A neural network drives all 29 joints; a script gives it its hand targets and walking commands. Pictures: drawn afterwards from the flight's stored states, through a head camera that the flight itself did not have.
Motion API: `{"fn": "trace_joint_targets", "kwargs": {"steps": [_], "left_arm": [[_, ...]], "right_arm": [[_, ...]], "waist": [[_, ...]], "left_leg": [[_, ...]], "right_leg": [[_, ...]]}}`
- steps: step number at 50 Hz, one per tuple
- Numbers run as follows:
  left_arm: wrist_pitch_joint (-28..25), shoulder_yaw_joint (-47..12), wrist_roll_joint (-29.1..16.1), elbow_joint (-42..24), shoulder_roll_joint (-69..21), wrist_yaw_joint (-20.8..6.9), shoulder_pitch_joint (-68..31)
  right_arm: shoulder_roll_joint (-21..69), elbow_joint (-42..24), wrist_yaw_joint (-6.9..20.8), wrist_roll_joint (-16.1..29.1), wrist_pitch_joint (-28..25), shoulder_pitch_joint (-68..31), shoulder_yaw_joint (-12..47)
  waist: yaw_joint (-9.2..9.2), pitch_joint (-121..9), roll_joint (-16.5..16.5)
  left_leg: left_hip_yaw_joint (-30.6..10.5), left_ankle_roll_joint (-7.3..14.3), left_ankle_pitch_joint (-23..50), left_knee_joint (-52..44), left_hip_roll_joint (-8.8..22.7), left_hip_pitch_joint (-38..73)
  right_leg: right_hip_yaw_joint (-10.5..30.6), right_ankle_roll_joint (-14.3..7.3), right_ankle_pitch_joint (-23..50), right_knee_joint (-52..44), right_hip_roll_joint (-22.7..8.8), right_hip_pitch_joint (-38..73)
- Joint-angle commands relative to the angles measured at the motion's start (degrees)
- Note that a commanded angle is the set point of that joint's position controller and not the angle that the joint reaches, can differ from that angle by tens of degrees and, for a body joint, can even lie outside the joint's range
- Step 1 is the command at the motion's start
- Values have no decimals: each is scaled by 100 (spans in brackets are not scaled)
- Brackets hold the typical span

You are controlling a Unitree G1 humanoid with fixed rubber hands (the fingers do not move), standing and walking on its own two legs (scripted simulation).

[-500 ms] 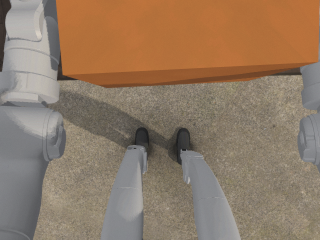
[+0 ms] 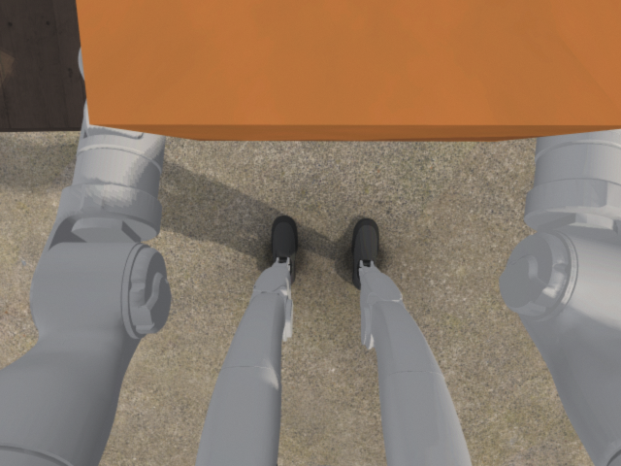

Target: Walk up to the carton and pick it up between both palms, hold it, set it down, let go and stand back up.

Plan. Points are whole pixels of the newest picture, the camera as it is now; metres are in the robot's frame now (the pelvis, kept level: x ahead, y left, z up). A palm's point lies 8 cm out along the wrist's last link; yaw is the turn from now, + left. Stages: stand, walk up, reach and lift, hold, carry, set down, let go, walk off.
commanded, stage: reach and lift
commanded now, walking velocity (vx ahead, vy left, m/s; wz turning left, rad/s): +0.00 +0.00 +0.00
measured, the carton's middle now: out of the picture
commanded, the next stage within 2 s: none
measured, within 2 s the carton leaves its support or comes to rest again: neither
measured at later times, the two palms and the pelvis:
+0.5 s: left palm out of the picture +0.53 +0.18 -0.07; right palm out of the picture +0.53 -0.21 -0.07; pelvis +0.01 -0.01 +0.00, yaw -2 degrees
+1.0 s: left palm out of the picture +0.53 +0.18 -0.07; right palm out of the picture +0.54 -0.21 -0.07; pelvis -0.03 -0.01 -0.02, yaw -2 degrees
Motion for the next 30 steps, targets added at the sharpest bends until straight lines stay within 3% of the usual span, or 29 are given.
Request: {"fn": "trace_joint_targets", "kwargs": {"steps": [1,3,6,11,15,21,30], "left_arm": [[-66,-1546,-513,277,-766,-365,-3539],[-341,-1806,-697,453,-1227,-508,-3217],[-605,-1693,-331,364,-2278,-761,-3308],[-931,-1480,47,353,-2709,-906,-3313],[-1083,-1576,-24,626,-2715,-844,-2981],[-1044,-1737,-315,1221,-2506,-788,-2259],[-815,-1651,-568,1598,-1916,-766,-2401]], "right_arm": [[783,-233,323,370,-241,-3558,1951],[1360,455,417,211,-304,-2743,2349],[2733,630,457,-127,-556,-2293,2421],[3265,447,325,-203,-919,-2223,2475],[3205,664,318,-285,-1022,-2076,2556],[3190,1607,424,-394,-987,-1644,2651],[2976,2096,547,-409,-827,-1937,2571]], "waist": [[-18,-3791,-663],[-91,-5294,-710],[-38,-6953,-524],[-14,-7429,-350],[16,-7704,-401],[43,-8381,-679],[157,-8007,-840]], "left_leg": [[-381,-51,314,1589,-81,5535],[-286,-110,268,1109,-170,3873],[-120,97,365,872,-236,2205],[-69,112,870,801,-282,2251],[-86,52,873,791,-258,2504],[-16,132,365,720,-229,1784],[46,165,-258,798,-205,1554]], "right_leg": [[47,895,1217,1252,548,3742],[165,816,1013,1055,502,3057],[422,784,1894,1333,329,3724],[525,779,2804,1471,272,4390],[473,732,2513,1382,319,3861],[444,700,1671,1350,300,2915],[366,723,555,1303,264,2646]]}}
